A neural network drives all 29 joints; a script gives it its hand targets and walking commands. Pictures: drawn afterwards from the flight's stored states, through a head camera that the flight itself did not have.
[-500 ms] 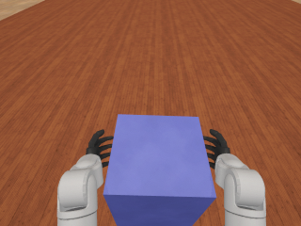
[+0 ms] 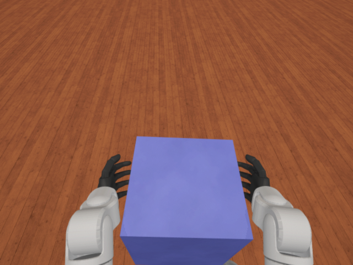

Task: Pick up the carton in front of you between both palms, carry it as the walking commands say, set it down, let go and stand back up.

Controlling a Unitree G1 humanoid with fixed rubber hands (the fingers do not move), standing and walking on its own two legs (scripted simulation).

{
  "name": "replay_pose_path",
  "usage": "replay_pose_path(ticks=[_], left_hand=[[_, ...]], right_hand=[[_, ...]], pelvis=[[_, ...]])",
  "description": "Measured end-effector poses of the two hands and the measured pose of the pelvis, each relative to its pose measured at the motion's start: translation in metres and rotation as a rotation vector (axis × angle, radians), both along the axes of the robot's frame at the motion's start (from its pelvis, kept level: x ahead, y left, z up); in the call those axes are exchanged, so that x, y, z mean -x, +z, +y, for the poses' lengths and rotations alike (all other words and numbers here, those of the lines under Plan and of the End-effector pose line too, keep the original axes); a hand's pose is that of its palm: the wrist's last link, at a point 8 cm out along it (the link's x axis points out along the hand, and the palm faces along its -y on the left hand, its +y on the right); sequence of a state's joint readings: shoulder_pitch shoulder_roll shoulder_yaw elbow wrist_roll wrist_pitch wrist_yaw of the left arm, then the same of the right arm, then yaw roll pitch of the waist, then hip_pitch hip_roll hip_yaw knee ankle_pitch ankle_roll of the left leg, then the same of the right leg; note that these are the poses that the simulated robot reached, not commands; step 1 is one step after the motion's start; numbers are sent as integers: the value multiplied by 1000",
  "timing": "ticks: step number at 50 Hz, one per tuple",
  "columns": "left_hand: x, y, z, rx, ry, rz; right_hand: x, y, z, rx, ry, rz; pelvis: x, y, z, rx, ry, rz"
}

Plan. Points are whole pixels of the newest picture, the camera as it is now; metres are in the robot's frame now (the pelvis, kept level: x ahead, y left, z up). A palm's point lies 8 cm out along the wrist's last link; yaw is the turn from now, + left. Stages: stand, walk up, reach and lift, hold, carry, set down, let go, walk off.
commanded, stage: carry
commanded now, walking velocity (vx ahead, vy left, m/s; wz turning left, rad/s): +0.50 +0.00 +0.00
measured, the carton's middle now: (181, 205) +0.25 +0.00 +0.00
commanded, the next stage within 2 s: none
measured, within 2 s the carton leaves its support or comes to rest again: neither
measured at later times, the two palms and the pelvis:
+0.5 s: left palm (138, 86) +0.57 +0.11 +0.10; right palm (234, 86) +0.59 -0.18 +0.09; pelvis +0.33 -0.05 +0.00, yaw +3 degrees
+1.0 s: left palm (133, 46) +0.91 +0.17 +0.07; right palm (205, 47) +0.90 -0.13 +0.07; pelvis +0.67 +0.02 +0.00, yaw +0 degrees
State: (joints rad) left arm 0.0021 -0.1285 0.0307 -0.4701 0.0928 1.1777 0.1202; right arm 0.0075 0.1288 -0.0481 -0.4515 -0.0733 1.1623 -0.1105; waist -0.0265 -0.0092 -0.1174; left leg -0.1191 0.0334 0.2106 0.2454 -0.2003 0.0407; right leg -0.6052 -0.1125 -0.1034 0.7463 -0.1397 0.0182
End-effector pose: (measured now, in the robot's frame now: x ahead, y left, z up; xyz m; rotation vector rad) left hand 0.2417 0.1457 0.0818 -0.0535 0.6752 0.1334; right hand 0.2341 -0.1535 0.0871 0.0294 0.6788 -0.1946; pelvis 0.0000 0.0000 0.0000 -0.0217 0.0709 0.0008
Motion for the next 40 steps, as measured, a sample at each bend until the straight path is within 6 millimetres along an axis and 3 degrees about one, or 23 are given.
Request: replay_pose_path(ticks=[6,11,15,20,25,29,32,36,40], left_hand=[[-84,13,-9,-12,39,-79],[-166,2,-27,-44,63,-77],[-210,-6,-31,-40,94,25],[-263,4,-32,-46,113,38],[-330,20,-32,-44,93,-19],[-391,21,-26,-39,66,-47],[-439,9,-15,-28,51,-42],[-507,-20,3,2,33,-21],[-558,-37,12,6,10,85]], right_hand=[[-95,9,-10,-16,37,-78],[-185,-12,-27,-55,59,-77],[-237,-20,-31,-56,87,25],[-295,-11,-31,-58,107,38],[-356,4,-31,-53,88,-19],[-409,7,-26,-46,62,-47],[-453,0,-16,-34,48,-42],[-516,-21,2,-1,33,-19],[-560,-36,12,6,10,87]], pelvis=[[-91,-13,-17,-19,10,-13],[-170,-35,-38,-7,40,-27],[-212,-21,-49,-28,59,-13],[-267,-4,-54,-47,54,-1],[-332,1,-48,-50,43,5],[-391,-5,-37,-41,36,0],[-439,-15,-24,-29,27,-6],[-506,-36,-4,-34,3,-27],[-550,-25,11,-25,-17,-17]])
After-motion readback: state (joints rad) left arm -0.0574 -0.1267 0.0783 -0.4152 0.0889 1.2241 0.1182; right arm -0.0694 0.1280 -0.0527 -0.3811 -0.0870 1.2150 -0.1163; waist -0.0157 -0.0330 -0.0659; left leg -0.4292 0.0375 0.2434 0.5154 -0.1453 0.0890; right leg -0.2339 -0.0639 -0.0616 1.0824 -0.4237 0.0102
